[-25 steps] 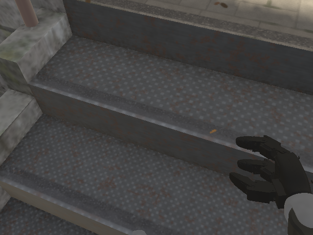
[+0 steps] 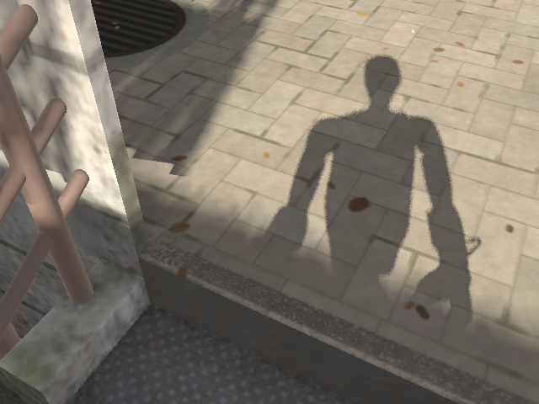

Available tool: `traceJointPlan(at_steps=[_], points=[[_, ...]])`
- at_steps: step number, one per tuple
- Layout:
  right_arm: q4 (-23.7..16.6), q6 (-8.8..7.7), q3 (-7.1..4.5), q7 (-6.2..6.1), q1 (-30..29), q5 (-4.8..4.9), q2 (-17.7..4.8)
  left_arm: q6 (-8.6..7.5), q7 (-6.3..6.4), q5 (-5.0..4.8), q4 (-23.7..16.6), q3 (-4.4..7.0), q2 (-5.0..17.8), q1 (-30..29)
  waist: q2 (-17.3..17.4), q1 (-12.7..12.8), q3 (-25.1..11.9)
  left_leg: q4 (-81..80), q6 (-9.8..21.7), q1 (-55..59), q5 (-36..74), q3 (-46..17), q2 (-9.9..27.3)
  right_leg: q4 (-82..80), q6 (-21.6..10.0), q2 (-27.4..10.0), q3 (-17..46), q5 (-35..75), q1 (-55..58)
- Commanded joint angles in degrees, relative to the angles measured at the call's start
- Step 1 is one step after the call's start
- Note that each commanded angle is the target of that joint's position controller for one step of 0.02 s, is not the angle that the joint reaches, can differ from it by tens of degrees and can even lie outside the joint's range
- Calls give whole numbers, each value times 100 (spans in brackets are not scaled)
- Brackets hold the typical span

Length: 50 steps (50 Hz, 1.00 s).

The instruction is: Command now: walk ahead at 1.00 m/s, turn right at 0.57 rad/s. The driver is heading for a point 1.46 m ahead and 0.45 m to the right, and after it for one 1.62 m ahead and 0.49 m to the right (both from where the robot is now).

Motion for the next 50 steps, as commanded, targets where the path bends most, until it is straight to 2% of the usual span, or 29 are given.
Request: traceJointPlan(at_steps=[1, 4, 6, 8, 9, 10, 12, 13, 14, 15, 16, 18, 21, 23, 26, 28, 30, 31, 32, 33, 34, 35, 36, 37, 38, 40, 42, 45, 50], points=[[-1194, 28, 421, -126, -986, -75, 688, -362, -81, 47, 188, -19, -15, 150, 84, -269, 1130, 1904, 162, -3479, -1143, 125, 442, -3517, -736, -1230, 3323, -327, 918], [-1579, 209, 569, -310, -1855, -70, 698, -541, -171, -51, 372, -102, 82, 355, 336, -345, 1431, 28, 23, -3025, -1114, 699, 811, -4134, -453, -861, 2594, 601, -158], [-1799, 201, 523, -351, -2130, -47, 559, -675, -93, 5, 535, -37, 455, 844, -481, -94, 1044, 725, -40, -3530, -1773, 897, 870, -4431, -856, -1177, 2993, 1900, 725], [-2249, 145, 672, -374, -3073, -149, 741, -637, 15, -88, 721, 36, 587, 1505, -357, 275, 1033, -8, 113, -4139, -2531, 672, 1019, -4563, -755, -1305, 3030, 2607, 1581], [-2269, 130, 639, -326, -3136, -17, 451, -534, 46, -122, 617, 61, 624, 1556, 76, 358, 868, -1908, 51, -2617, -2171, 1376, 848, -5217, -807, -1238, 2666, 4068, 1284], [-2323, 122, 796, -302, -3216, 160, 951, -418, 104, -194, 462, 25, 430, 1276, 212, 201, 267, -3210, 147, 147, -1814, 1607, 561, -5464, -621, -1154, 2411, 5841, 57], [-1795, 219, 250, -384, -990, 472, 168, -690, 80, -223, 26, 367, 1500, 886, -1001, -978, -1655, -3754, 160, 2765, -2084, 1243, 125, -3346, -527, -1506, 2551, 10982, 1001], [-1419, 287, -33, -438, 410, 507, -415, -856, -19, -316, -154, 579, 1956, 234, -1281, -1879, -2445, -4859, 191, 3422, -1941, 719, 241, -1806, -395, -1451, 2607, 11238, 1649], [-1051, 251, -318, -470, 775, 377, -1148, -1071, -192, -347, -302, 520, 1430, -12, -211, -1840, -2804, -5952, 366, 4185, -3457, -765, 828, -134, -226, -958, 2447, 9774, 985], [-855, 187, -538, -522, 969, 264, -1828, -1123, -354, -320, -956, 390, 561, -809, 1915, -1756, -2753, -8122, 1043, 4685, -3667, -4152, 2612, 3016, 262, 108, 1878, 3560, -807], [-890, 215, -514, -528, -94, 329, -1332, -1090, -332, -55, -1171, 349, 301, -493, 1907, -1042, -2438, -8714, 1126, 4150, -3249, -5145, 2829, 5000, 333, -104, 1939, 2391, -1461], [16, 115, -196, -475, -227, 370, -238, -885, -288, 220, -1319, 156, -156, -897, -341, -558, -401, -8279, 1046, 3055, -3640, -3247, 2519, 6193, 188, -658, 1300, 2332, -2786], [1297, -102, -41, -308, 697, 28, 319, -329, -320, 183, -1667, -290, -1032, -1179, -125, -78, 265, -8604, 485, 3021, -1163, -1019, 2356, 8159, -217, -828, 1347, 982, -4136], [1609, -276, 113, -309, 533, 73, 631, -83, -258, -26, -1948, -360, -973, -1783, -52, 225, 1222, -9234, 9, 2391, -334, 189, 2462, 7780, -143, -971, 1765, 390, -4748], [1853, -402, 43, -116, 478, 187, 13, 267, -7, 6, -2421, -436, -970, -2705, -155, 513, 1576, -10103, -270, 1903, -132, 1311, 2160, 7776, -324, -729, 1123, 44, -5109], [1768, -255, 45, -276, 305, 398, -386, 396, -48, 43, -2651, -474, -619, -3076, -273, 788, 1865, -11081, -315, 715, 757, 2444, 1545, 4692, -247, -812, 255, 312, -3410], [1581, -243, -4, -462, 725, 686, -972, 413, -217, 75, -2224, -336, -63, -2180, -357, 934, 425, -10540, -38, 1191, 5757, 2759, 1536, 3510, -267, -432, -974, 911, -494], [1409, -272, -167, -571, 953, 770, -1674, 461, -251, -26, -2041, -267, 107, -1874, -58, 911, -477, -9857, 174, 1851, 8346, 2574, 1726, 3097, -239, -115, -1024, 935, 410], [1204, -269, -449, -600, 955, 705, -2440, 497, -222, -37, -1958, -116, 267, -1228, 341, 1195, -804, -8624, 182, 3099, 9409, 2411, 2049, 2297, -268, -154, -849, 206, 239], [839, -234, -573, -495, 492, 566, -2662, 416, -243, -37, -1801, 69, 693, -70, 709, 1678, -1329, -7094, 262, 3558, 10226, 2066, 2330, 1881, -271, 63, -397, -820, 1014], [555, -140, -602, -351, 218, 591, -2295, 292, -252, -236, -1626, 324, 1189, 375, 1080, 1752, -1425, -4947, 212, 3069, 8910, 1605, 2047, 594, -367, 398, 474, -1416, 1775], [178, -135, -366, -111, 20, 349, -975, 177, -194, -330, -1550, 456, 1469, -593, -603, 1048, -677, -2050, -71, 638, 1277, 1400, 824, -1248, -1052, -275, 2980, -1906, 1912], [-569, -270, -198, 35, -332, 127, -358, 157, -143, -30, -1561, 450, 1639, -1136, -1412, 493, -965, 91, -215, -987, -352, 313, 238, -2894, -1358, -991, 5527, -1902, 2247], [-920, -374, -137, 20, -458, 26, -256, 107, -111, 19, -1294, 371, 1484, -807, -847, 380, -1316, 1167, -132, -1333, -269, -134, 319, -3392, -1252, -1373, 5990, -1625, 2502], [-922, -370, -19, -89, -263, 57, -116, -90, -96, -24, -789, 308, 1269, -407, -361, 219, -829, 1098, -62, -1630, -619, -152, 470, -3425, -1075, -1469, 5630, -1201, 2200], [-1089, -213, 254, -277, -527, 40, 342, -403, -177, 200, -283, 169, 744, -92, 132, -82, 170, 1109, 185, -2429, -1309, -218, 641, -2800, -796, -1307, 4292, -11, 1359], [-813, 127, 222, -314, 67, 134, 90, -543, -199, 133, -100, -37, 287, -199, 550, -610, 608, -511, 112, -1926, -1283, -188, 1011, -3057, -329, -1438, 3325, 927, 512], [-1056, 271, 105, -267, -844, 244, -552, -701, -209, -9, 4, 5, 654, -210, 310, -362, 1290, -3790, -154, -1160, -875, 284, 1147, -4308, -173, -1204, 2052, 2578, 23], [-640, 156, 186, 44, -1111, 368, -389, -832, -147, -80, 41, 122, 1178, 489, -361, 127, 504, -6707, 335, 601, 1805, 1176, 779, -5324, 304, -1123, 773, 5181, 2196]])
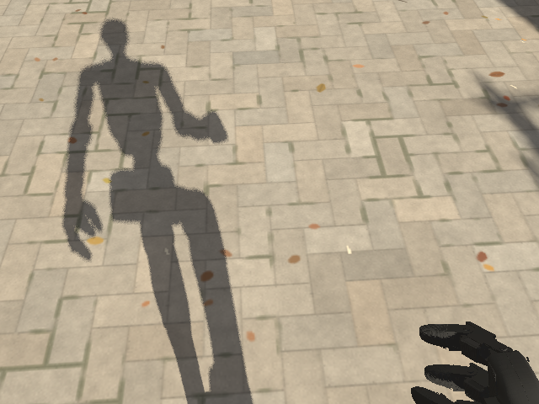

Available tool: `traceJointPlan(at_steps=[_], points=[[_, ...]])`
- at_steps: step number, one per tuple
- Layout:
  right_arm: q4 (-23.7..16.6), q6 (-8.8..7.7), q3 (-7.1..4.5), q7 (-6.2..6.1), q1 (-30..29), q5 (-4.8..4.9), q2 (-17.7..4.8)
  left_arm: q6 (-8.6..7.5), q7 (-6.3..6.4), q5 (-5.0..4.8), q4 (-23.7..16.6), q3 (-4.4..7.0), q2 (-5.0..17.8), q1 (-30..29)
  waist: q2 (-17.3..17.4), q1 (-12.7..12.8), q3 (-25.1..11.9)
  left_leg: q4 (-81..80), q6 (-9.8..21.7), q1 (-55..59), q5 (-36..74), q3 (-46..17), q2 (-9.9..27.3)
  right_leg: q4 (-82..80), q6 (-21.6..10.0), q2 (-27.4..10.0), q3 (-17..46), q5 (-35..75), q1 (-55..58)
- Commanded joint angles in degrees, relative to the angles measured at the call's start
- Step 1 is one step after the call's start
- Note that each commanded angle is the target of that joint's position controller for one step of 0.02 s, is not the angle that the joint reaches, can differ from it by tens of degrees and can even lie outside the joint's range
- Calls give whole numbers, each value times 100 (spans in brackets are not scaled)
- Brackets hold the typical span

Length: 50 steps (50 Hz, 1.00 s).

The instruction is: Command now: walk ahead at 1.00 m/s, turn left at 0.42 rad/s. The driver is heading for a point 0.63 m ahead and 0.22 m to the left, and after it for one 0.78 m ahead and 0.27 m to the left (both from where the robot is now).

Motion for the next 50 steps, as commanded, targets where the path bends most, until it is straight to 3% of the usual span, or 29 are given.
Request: traceJointPlan(at_steps=[1, 3, 5, 6, 7, 8, 9, 11, 14, 18, 22, 23, 25, 26, 27, 28, 30, 33, 36, 37, 38, 41, 44, 45, 46, 47, 48, 49, 50], points=[[281, 1, -198, 154, 128, 68, -555, -167, 60, 8, -440, 248, 1017, -231, -306, -143, 239, -1382, 200, 2406, 964, 513, -453, -1030, 213, -1086, -343, 5521, -553], [427, 69, -294, 115, 245, 167, -752, -166, 154, 86, -494, 221, 1065, -140, -829, -306, -16, -1541, 237, 2773, 673, 729, -833, -198, 579, -1384, -607, 8022, 271], [898, 192, -510, 71, 1666, 73, -1189, 13, 282, 359, -493, 222, 996, -217, -850, -1061, -434, -1873, 419, 3723, 31, 738, -1105, 1901, 766, -1624, -709, 8994, 707], [1280, 172, -664, 19, 2682, 16, -1344, 148, 326, 389, -737, 275, 1153, -761, -754, -1706, -721, -2492, 683, 4896, 104, 475, -1062, 3834, 788, -1296, -840, 8570, 50], [1546, 198, -801, -30, 3294, -20, -1608, 140, 327, 414, -1050, 225, 896, -1322, 276, -1958, -563, -1933, 1022, 6513, -216, -373, -556, 6374, 714, -649, -729, 3611, -2252], [1497, 169, -810, -60, 2927, -140, -1899, 67, 287, 175, -1554, -36, 72, -785, 1862, -781, -1009, -1555, 2033, 8467, 1071, -2946, 769, 8474, 1089, -121, -199, -1190, -5296], [1247, 201, -859, -100, 2830, 1, -1775, -29, 280, 109, -1683, -106, 404, -918, 726, -1238, -1689, -2819, 2458, 8371, -673, -4388, 1184, 8782, 1032, -347, 373, -650, -5830], [1271, 186, -710, -182, 2428, 69, -1211, -146, 157, 211, -1869, -163, 596, -1490, -536, -715, -244, -3769, 1795, 6025, -1941, -3906, 832, 7412, 801, -986, 410, 202, -5445], [1303, 58, -594, -246, 2182, 62, -1221, 281, 60, 410, -2087, -282, 506, -1497, -561, -87, 836, -4184, 1506, 3611, -1756, -3068, 214, 6414, 974, -1304, 250, -118, -4920], [1151, -74, -699, -157, 1736, 101, -1505, 311, -113, 174, -2510, -480, 268, -2443, 3, -189, 1026, -4585, 994, 1715, -842, -1905, -632, 3348, 1037, -1367, -198, 1726, -2692], [1348, -24, -836, -89, 2392, 188, -1727, 280, -41, 101, -2287, -389, 441, -2587, 235, -696, 572, -3835, 656, 3599, 828, -2222, -420, 2060, 910, -941, -334, 2469, -2232], [1374, -8, -863, -114, 2483, 161, -1802, 247, 17, 116, -2186, -319, 578, -2310, 231, -607, 320, -3186, 533, 4099, 1721, -2251, -409, 1879, 864, -767, -366, 2049, -1966], [1305, -21, -871, -95, 2200, 96, -1877, 170, 191, 164, -1781, -47, 1047, -466, 149, 428, -796, -512, 213, 3702, 2007, -2029, -636, 2161, 741, -963, -234, 1098, 154], [1073, -94, -681, -106, 2016, 35, -1138, 150, 311, 312, -1644, 135, 1507, 873, -676, 872, -1746, 1720, 204, 2778, -457, -1612, -895, 2132, 641, -2403, 1359, -1229, 1482], [619, -98, -479, -89, 2754, 361, -523, 190, 267, 418, -1690, 243, 2044, 300, -2892, 1, -2666, 3382, 29, 1379, -2822, -1125, -1279, 434, -54, -3900, 5023, -2132, 2242], [772, 20, -505, -162, 2129, 153, -1010, 268, 248, 322, -1769, 240, 1480, -288, -1682, 107, -1782, 3631, 141, 587, -2221, -903, -784, 119, -142, -3511, 4865, -3391, 1578], [718, 125, -552, -51, 1206, -41, -1122, 282, 201, 271, -1525, 56, 710, -599, -478, 167, -300, 3052, 131, 537, -1615, -740, -301, 429, 93, -2881, 2643, -1304, 126], [403, 336, -442, 105, 861, -117, -655, 137, 158, 195, -932, -90, 226, -178, -764, -230, 363, 2662, -29, 640, -2031, -807, -162, 511, 184, -2574, 1129, 2231, -754], [76, 358, -371, 105, 514, -138, -648, -15, 79, 72, -775, -49, 423, -545, -788, -592, 588, 1274, -182, 757, -1710, -756, -320, 195, 270, -2347, -5, 4676, -1085], [56, 331, -320, 152, 554, -126, -629, -17, 78, 71, -824, -32, 526, -970, -819, -787, 602, 263, -193, 1367, -1120, -636, -344, 35, 371, -2077, -501, 4477, -1481], [267, 220, -342, 129, 628, 409, -642, 35, 211, -158, -1088, 68, 733, -1811, -755, -865, 637, -370, -253, 1825, -430, -512, -336, 87, 381, -1863, -785, 4124, -1823], [310, 99, -389, 221, 524, 156, -810, -16, 327, -230, -918, 214, 1334, -1233, -455, -822, 102, -1333, -196, 3473, 561, -171, -793, 365, 356, -1967, -918, 4975, -1779], [677, 149, -628, 110, 1726, 27, -1224, 85, 320, -290, -846, 250, 1398, -1041, -368, -1466, -460, -2320, 234, 5160, 1180, -269, -945, 2580, 641, -1740, -1032, 5485, -1497], [770, 188, -705, 3, 1931, 38, -1657, 114, 315, -110, -928, 151, 1007, -753, 690, -1337, -641, -2212, 462, 6178, 3529, -1156, -169, 4722, 918, -1125, -1076, 1469, -2462], [438, 165, -577, -79, 1421, -201, -1858, 108, 187, 9, -898, -96, 437, 530, 2030, -445, -1840, -1724, 1709, 7602, 6530, -3489, 1576, 7186, 1146, -564, -422, -1992, -3864], [386, 190, -548, -19, 1487, -143, -1508, 109, 81, -99, -654, -41, 1012, 666, 1143, -834, -3029, -2118, 2095, 7630, 5595, -3921, 1788, 7593, 1101, -736, 602, -1701, -3783], [364, 214, -537, 13, 1179, -19, -1399, 186, 97, -198, -804, -3, 1133, 55, 528, -774, -2348, -2285, 1884, 6877, 4326, -3400, 1426, 7349, 1113, -963, 403, -1392, -3987], [412, 200, -497, 19, 852, 162, -1208, 261, 196, -144, -954, -1, 1045, -491, -41, -611, -1407, -2496, 1541, 5857, 3495, -2939, 1076, 6800, 1157, -1177, 191, -997, -4231], [442, 176, -432, -13, 721, 191, -1027, 354, 297, -75, -989, -10, 950, -752, -178, -493, -969, -2668, 1382, 5048, 3149, -2714, 903, 6495, 1177, -1298, 163, -808, -4130]])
